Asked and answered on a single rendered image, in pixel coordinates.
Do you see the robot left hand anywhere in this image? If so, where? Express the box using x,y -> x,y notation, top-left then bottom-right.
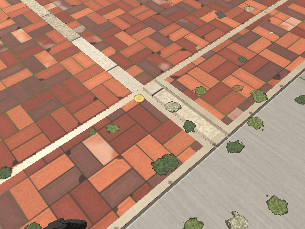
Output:
43,218 -> 88,229

